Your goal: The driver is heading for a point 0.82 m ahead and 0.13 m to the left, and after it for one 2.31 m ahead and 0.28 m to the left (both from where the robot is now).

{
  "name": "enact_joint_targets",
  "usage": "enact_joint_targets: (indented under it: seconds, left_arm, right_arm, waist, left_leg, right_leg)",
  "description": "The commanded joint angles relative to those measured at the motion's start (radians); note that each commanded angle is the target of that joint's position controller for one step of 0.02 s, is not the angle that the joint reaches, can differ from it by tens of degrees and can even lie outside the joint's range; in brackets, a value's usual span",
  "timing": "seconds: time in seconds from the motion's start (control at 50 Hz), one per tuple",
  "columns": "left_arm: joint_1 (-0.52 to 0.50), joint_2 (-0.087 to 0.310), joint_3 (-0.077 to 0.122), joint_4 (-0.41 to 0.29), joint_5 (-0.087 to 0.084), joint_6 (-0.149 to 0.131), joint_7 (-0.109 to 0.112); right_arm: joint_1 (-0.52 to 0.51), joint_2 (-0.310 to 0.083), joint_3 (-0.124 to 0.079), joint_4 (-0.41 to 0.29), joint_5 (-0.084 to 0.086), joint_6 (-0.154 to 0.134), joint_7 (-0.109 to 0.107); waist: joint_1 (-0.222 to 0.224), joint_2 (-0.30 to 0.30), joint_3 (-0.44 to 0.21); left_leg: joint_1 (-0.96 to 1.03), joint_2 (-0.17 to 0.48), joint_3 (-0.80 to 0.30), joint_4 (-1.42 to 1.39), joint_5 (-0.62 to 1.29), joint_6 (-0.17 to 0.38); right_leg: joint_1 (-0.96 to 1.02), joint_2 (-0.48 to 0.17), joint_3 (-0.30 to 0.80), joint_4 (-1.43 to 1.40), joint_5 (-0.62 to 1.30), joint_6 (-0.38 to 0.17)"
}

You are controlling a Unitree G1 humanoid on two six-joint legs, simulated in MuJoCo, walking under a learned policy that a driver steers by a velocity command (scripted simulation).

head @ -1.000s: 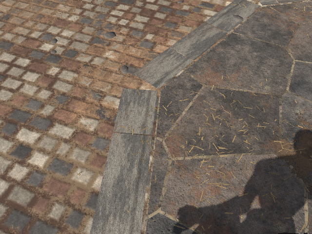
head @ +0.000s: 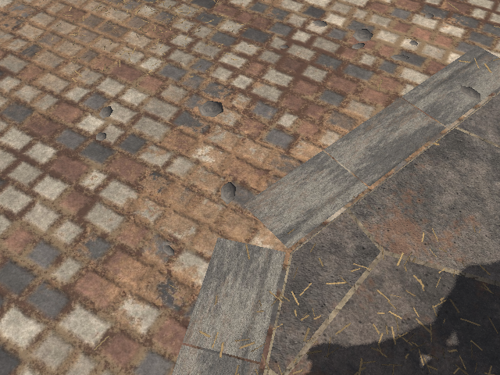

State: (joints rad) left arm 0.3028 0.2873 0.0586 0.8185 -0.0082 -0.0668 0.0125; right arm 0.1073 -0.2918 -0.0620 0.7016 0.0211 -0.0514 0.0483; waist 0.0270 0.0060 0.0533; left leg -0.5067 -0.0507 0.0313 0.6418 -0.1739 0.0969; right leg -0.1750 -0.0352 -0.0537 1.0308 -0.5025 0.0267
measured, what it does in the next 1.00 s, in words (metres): walks ahead, turning left: right foot, then left foot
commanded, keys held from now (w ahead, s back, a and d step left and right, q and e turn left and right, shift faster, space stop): w+q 0.62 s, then w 0.30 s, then w+e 0.08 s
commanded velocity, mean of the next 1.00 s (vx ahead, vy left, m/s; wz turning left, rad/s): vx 0.50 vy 0.00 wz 0.46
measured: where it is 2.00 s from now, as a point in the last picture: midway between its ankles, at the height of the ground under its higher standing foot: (180, 242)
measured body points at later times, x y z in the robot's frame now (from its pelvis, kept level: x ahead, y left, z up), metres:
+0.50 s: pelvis +0.29 -0.03 +0.01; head +0.31 -0.02 +0.46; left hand +0.41 +0.28 -0.06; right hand +0.43 -0.28 -0.10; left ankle +0.13 +0.06 -0.64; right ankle +0.39 -0.11 -0.72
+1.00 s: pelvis +0.51 +0.12 +0.01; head +0.54 +0.15 +0.46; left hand +0.39 +0.38 -0.13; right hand +0.81 +0.00 -0.06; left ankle +0.54 +0.24 -0.72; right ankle +0.44 -0.09 -0.63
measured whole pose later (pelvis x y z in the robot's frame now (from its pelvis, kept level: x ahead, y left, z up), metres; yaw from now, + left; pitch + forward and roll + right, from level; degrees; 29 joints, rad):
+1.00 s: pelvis +0.51 +0.12 +0.01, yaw +27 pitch +2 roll -1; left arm 0.35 0.30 0.05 0.90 -0.04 -0.07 -0.01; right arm 0.10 -0.26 -0.04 0.63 0.00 -0.05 0.03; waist 0.05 -0.01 0.05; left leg -0.44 0.00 0.04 0.58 -0.18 0.06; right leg -0.24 -0.06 0.00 1.05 -0.47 0.00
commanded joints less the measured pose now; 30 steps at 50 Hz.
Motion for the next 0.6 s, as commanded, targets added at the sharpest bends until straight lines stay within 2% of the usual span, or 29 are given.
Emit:
enact_joint_targets:
  seconds: [0.02,0.04,0.06,0.08,0.1,0.16,0.22,0.28,0.34,0.36,0.38,0.4,0.42,0.44,0.46,0.48,0.5,0.52,0.54,0.56,0.6]
  left_arm:
    - [-0.101,0.127,0.010,-0.154,-0.026,-0.084,-0.016]
    - [-0.114,0.128,0.015,-0.149,0.001,-0.086,-0.008]
    - [-0.099,0.140,0.024,-0.147,0.014,-0.076,-0.006]
    - [-0.084,0.136,0.027,-0.148,0.018,-0.062,-0.007]
    - [-0.072,0.121,0.025,-0.149,0.022,-0.051,-0.007]
    - [-0.140,0.081,0.011,-0.171,0.029,-0.033,-0.003]
    - [-0.256,0.052,-0.003,-0.195,0.023,-0.038,-0.011]
    - [-0.336,0.069,0.001,-0.217,0.005,-0.047,-0.024]
    - [-0.335,0.107,0.017,-0.223,0.000,-0.059,-0.034]
    - [-0.308,0.118,0.023,-0.218,-0.001,-0.064,-0.034]
    - [-0.245,0.127,0.032,-0.201,-0.001,-0.069,-0.032]
    - [-0.149,0.155,0.047,-0.183,0.010,-0.074,-0.025]
    - [0.000,0.211,0.062,-0.171,0.024,-0.074,-0.016]
    - [0.071,0.272,0.078,-0.131,0.029,-0.058,-0.023]
    - [0.043,0.177,0.058,-0.150,0.007,-0.054,-0.027]
    - [0.008,0.126,0.043,-0.158,0.005,-0.048,-0.022]
    - [-0.039,0.113,0.035,-0.161,0.016,-0.042,-0.021]
    - [-0.067,0.093,0.029,-0.152,0.019,-0.039,-0.020]
    - [-0.079,0.083,0.024,-0.145,0.024,-0.041,-0.017]
    - [-0.085,0.074,0.023,-0.138,0.021,-0.044,-0.017]
    - [-0.078,0.090,0.030,-0.118,0.013,-0.050,-0.017]
  right_arm:
    - [0.246,-0.172,-0.055,-0.016,-0.001,-0.015,-0.017]
    - [0.175,-0.142,-0.046,-0.031,-0.003,-0.015,-0.019]
    - [0.131,-0.114,-0.035,-0.050,-0.015,-0.015,-0.023]
    - [0.112,-0.112,-0.034,-0.062,-0.019,-0.014,-0.026]
    - [0.108,-0.117,-0.036,-0.064,-0.016,-0.015,-0.029]
    - [0.137,-0.155,-0.047,-0.053,-0.009,-0.016,-0.048]
    - [0.177,-0.162,-0.050,-0.039,0.000,-0.006,-0.060]
    - [0.234,-0.165,-0.052,-0.019,0.005,0.004,-0.064]
    - [0.250,-0.155,-0.051,-0.014,0.006,0.012,-0.068]
    - [0.241,-0.156,-0.053,-0.017,0.004,0.015,-0.068]
    - [0.225,-0.142,-0.049,-0.023,0.003,0.017,-0.068]
    - [0.219,-0.106,-0.036,-0.032,-0.002,0.015,-0.065]
    - [0.229,-0.046,-0.014,-0.052,-0.018,0.011,-0.062]
    - [0.362,-0.013,-0.002,-0.080,0.015,0.003,-0.062]
    - [0.346,-0.119,-0.020,-0.052,0.021,0.004,-0.066]
    - [0.240,-0.164,-0.034,-0.066,0.013,0.010,-0.065]
    - [0.191,-0.153,-0.034,-0.075,0.003,0.015,-0.066]
    - [0.160,-0.140,-0.037,-0.087,-0.006,0.015,-0.062]
    - [0.168,-0.121,-0.038,-0.092,0.001,0.018,-0.054]
    - [0.176,-0.102,-0.036,-0.091,0.009,0.024,-0.051]
    - [0.155,-0.071,-0.029,-0.105,0.008,0.033,-0.047]
  waist:
    - [-0.126,0.043,-0.230]
    - [-0.082,0.001,-0.160]
    - [-0.043,0.014,-0.135]
    - [-0.021,0.030,-0.123]
    - [-0.009,0.032,-0.113]
    - [-0.021,0.031,-0.072]
    - [-0.069,0.059,-0.058]
    - [-0.102,0.077,-0.055]
    - [-0.087,0.098,-0.059]
    - [-0.069,0.115,-0.063]
    - [-0.031,0.122,-0.080]
    - [0.017,0.108,-0.149]
    - [0.073,-0.012,-0.286]
    - [0.009,-0.359,-0.379]
    - [0.032,-0.237,-0.297]
    - [0.058,-0.144,-0.181]
    - [0.041,-0.075,-0.117]
    - [0.026,-0.068,-0.068]
    - [0.003,-0.102,-0.057]
    - [-0.004,-0.122,-0.051]
    - [-0.007,-0.114,-0.037]
  left_leg:
    - [0.718,0.312,-0.611,-0.331,-0.045,0.241]
    - [0.566,0.276,-0.522,-0.343,0.060,0.217]
    - [0.461,0.249,-0.464,-0.366,0.155,0.209]
    - [0.397,0.235,-0.445,-0.388,0.197,0.212]
    - [0.353,0.226,-0.418,-0.401,0.241,0.218]
    - [0.252,0.182,-0.326,-0.421,0.293,0.199]
    - [0.213,0.123,-0.275,-0.402,0.197,0.141]
    - [0.245,0.141,-0.333,-0.369,0.105,0.122]
    - [0.342,0.177,-0.431,-0.281,0.064,0.102]
    - [0.356,0.183,-0.456,-0.249,0.076,0.093]
    - [0.351,0.165,-0.458,-0.201,0.098,0.076]
    - [0.313,0.118,-0.422,-0.079,0.129,0.045]
    - [0.189,0.050,-0.329,0.202,-0.027,0.005]
    - [-0.162,-0.065,-0.210,0.501,-0.430,-0.054]
    - [-0.276,0.022,-0.232,0.626,-0.393,-0.068]
    - [-0.299,0.052,-0.209,0.657,-0.297,-0.076]
    - [-0.265,0.083,-0.181,0.642,-0.227,-0.083]
    - [-0.249,0.109,-0.179,0.601,-0.181,-0.086]
    - [-0.203,0.135,-0.174,0.575,-0.154,-0.085]
    - [-0.183,0.145,-0.158,0.553,-0.142,-0.088]
    - [-0.199,0.157,-0.139,0.508,-0.115,-0.098]
  right_leg:
    - [-0.643,-0.020,0.154,0.285,0.078,-0.038]
    - [-0.584,-0.051,0.147,0.192,0.125,-0.033]
    - [-0.506,-0.071,0.152,0.142,0.155,-0.028]
    - [-0.463,-0.074,0.150,0.107,0.167,-0.017]
    - [-0.446,-0.075,0.138,0.066,0.173,-0.002]
    - [-0.432,-0.053,0.106,-0.112,0.308,0.038]
    - [-0.357,-0.004,0.098,-0.354,0.528,0.046]
    - [-0.307,0.031,0.110,-0.470,0.589,0.043]
    - [-0.285,0.037,0.142,-0.538,0.498,0.012]
    - [-0.251,0.037,0.139,-0.549,0.453,-0.004]
    - [-0.165,0.039,0.123,-0.587,0.447,-0.027]
    - [0.003,-0.002,0.143,-0.596,0.443,-0.064]
    - [0.257,-0.177,0.312,-0.583,0.388,-0.127]
    - [0.526,-0.377,0.776,-0.680,0.139,-0.281]
    - [0.478,-0.379,0.825,-0.726,-0.065,-0.259]
    - [0.365,-0.338,0.667,-0.737,-0.027,-0.219]
    - [0.250,-0.297,0.542,-0.752,0.113,-0.199]
    - [0.169,-0.262,0.454,-0.773,0.222,-0.197]
    - [0.115,-0.235,0.379,-0.795,0.288,-0.187]
    - [0.088,-0.215,0.320,-0.819,0.322,-0.188]
    - [0.069,-0.217,0.243,-0.852,0.393,-0.205]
